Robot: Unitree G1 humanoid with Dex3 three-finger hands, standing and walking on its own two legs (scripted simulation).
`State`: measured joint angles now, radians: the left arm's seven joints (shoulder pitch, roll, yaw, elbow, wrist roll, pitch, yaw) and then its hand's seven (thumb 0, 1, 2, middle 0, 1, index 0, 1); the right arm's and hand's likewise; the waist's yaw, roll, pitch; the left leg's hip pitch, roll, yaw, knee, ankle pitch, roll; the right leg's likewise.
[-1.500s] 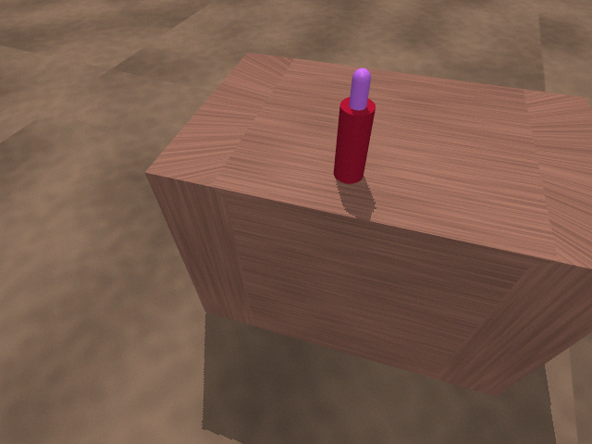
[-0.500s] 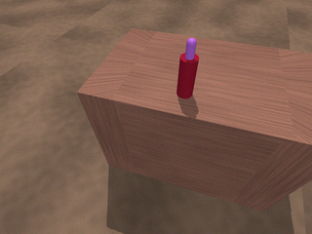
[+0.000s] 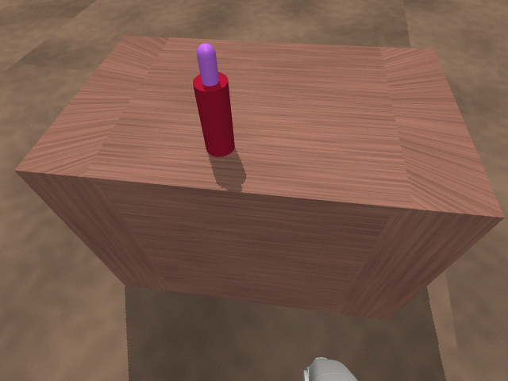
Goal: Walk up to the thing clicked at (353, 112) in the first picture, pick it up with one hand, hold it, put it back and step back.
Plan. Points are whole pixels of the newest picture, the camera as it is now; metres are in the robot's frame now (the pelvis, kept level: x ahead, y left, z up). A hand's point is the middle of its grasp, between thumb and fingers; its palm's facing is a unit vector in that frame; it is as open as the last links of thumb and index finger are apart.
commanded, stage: walk up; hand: left
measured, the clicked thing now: (213, 103) +0.60 +0.10 +0.08
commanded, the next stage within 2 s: none
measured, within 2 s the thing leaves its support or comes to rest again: neither
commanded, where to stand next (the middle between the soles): +0.14 -0.04 m, yaw -9 degrees
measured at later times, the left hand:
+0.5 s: hand (147, 323) +0.23 +0.22 -0.13, palm faces -0.17 -0.92 -0.36, open 7.4 cm
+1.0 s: hand (166, 290) +0.29 +0.19 -0.12, palm faces -0.21 -0.91 -0.36, open 7.4 cm
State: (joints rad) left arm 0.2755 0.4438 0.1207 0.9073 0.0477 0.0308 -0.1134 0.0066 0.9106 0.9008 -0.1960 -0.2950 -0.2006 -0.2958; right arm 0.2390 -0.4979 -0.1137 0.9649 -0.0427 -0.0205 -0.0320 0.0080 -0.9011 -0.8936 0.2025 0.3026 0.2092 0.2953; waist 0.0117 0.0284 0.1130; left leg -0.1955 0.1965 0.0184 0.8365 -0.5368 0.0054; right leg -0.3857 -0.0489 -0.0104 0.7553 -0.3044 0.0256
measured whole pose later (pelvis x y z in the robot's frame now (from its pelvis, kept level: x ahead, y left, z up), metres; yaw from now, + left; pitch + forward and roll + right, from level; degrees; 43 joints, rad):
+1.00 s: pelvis +0.12 -0.03 +0.02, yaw -11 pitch -3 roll +1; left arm 0.08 0.38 0.00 0.98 -0.01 -0.01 0.01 0.01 0.91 0.90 -0.20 -0.30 -0.20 -0.30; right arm 0.11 -0.36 -0.02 1.01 0.01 0.01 0.01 0.01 -0.90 -0.89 0.20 0.30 0.21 0.29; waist -0.02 -0.03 0.11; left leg -0.21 0.05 0.02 0.59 -0.33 -0.04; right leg -0.25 -0.02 0.07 0.62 -0.32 0.03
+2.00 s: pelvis +0.11 -0.02 +0.04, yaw -11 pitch -2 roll +0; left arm 0.09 0.34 0.01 1.14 0.01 -0.01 -0.01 0.01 0.91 0.90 -0.20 -0.30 -0.20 -0.30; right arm 0.06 -0.35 -0.03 1.13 0.00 0.01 0.02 0.01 -0.90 -0.89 0.20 0.30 0.21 0.29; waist 0.00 0.00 0.06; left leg -0.13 0.04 0.03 0.36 -0.19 -0.03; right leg -0.17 -0.03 0.08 0.37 -0.17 0.04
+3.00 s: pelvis +0.12 -0.02 +0.04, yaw -11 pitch -3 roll +0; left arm 0.13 0.36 0.00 1.11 0.01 -0.01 -0.01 0.01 0.91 0.90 -0.20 -0.30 -0.20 -0.30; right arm 0.11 -0.35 -0.02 1.12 -0.01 0.00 0.02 0.01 -0.90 -0.89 0.20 0.30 0.21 0.29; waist -0.01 -0.01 0.05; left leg -0.11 0.04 0.03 0.35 -0.20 -0.03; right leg -0.14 -0.03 0.07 0.36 -0.17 0.04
